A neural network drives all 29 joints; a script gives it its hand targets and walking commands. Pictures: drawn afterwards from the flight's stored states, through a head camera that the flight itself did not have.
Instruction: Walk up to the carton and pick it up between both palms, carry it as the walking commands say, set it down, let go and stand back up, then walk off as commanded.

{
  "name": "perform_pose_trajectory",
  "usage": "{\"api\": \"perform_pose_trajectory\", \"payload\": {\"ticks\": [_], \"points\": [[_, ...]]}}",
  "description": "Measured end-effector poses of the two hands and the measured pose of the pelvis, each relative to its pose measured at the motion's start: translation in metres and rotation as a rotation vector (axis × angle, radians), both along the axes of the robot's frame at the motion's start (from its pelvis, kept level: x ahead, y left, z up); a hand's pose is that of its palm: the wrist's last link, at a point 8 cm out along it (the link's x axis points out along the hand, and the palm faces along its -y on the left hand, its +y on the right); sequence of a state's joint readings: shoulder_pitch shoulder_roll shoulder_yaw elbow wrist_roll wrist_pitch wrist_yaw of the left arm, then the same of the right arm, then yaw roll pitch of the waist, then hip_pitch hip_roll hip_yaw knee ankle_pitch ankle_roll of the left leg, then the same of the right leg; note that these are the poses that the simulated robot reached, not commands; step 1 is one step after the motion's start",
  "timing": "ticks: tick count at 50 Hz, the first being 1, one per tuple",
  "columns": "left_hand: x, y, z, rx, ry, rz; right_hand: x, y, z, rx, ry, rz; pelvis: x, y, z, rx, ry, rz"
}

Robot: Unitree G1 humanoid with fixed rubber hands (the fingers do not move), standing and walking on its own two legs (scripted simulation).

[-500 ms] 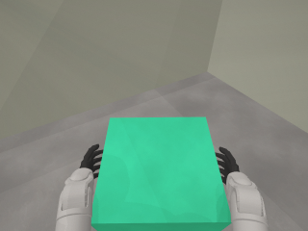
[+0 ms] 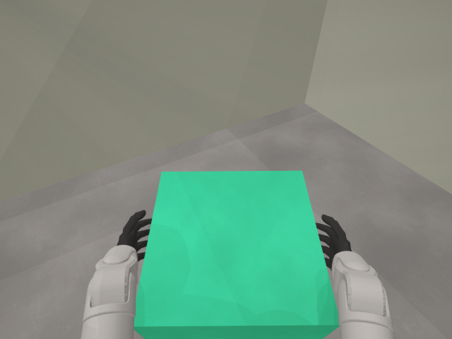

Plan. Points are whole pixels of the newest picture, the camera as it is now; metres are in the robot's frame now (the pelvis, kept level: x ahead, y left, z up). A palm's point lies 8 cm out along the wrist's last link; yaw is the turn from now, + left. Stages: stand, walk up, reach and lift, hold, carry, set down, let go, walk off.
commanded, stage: hold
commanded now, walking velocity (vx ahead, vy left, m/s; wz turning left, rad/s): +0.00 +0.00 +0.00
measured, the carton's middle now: (232, 262) +0.30 +0.00 -0.03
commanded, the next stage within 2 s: carry in 0.42 s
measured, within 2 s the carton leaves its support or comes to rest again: neither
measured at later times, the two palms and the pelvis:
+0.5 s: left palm (128, 252) +0.28 +0.19 +0.04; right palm (337, 255) +0.27 -0.18 +0.04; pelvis +0.00 +0.00 -0.01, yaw +1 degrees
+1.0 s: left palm (51, 294) +0.19 +0.27 +0.07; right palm (298, 274) +0.22 -0.10 +0.07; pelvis -0.02 +0.07 -0.02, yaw +5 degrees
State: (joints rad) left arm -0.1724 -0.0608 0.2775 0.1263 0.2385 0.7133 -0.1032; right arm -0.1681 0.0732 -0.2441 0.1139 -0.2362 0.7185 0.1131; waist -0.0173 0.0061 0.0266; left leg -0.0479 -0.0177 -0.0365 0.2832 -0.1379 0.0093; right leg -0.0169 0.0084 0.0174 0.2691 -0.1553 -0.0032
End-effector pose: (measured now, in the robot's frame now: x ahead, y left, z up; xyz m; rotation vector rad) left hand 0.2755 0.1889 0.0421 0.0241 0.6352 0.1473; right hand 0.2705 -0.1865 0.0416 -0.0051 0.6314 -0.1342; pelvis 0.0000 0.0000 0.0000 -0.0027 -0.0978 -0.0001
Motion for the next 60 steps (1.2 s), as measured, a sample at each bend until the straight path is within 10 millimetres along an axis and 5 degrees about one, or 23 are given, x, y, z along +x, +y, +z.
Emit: {"api": "perform_pose_trajectory", "payload": {"ticks": [20, 27, 35, 50, 60], "points": [[0.0, 0.0, -0.002, 0.002, 0.004, -0.001, -0.001, 0.0, -0.002, 0.0, 0.004, -0.002, 0.003, 0.001, 0.0, 0.001, 0.011, -0.004], [-0.001, 0.006, -0.001, -0.017, -0.039, 0.03, 0.008, 0.006, -0.001, 0.006, -0.038, 0.018, 0.001, 0.004, -0.016, -0.013, 0.105, 0.028], [-0.02, 0.048, 0.016, -0.055, -0.107, 0.11, 0.011, 0.049, 0.023, 0.027, -0.106, 0.053, 0.001, 0.032, -0.027, 0.011, 0.156, 0.068], [-0.087, 0.085, 0.025, -0.11, -0.057, 0.18, -0.047, 0.086, 0.028, 0.099, -0.056, 0.011, -0.016, 0.069, -0.022, 0.003, 0.165, 0.085], [-0.109, 0.157, 0.023, -0.124, -0.064, 0.183, -0.061, 0.16, 0.039, 0.078, -0.071, 0.023, -0.034, 0.129, -0.025, 0.007, 0.167, 0.093]]}}
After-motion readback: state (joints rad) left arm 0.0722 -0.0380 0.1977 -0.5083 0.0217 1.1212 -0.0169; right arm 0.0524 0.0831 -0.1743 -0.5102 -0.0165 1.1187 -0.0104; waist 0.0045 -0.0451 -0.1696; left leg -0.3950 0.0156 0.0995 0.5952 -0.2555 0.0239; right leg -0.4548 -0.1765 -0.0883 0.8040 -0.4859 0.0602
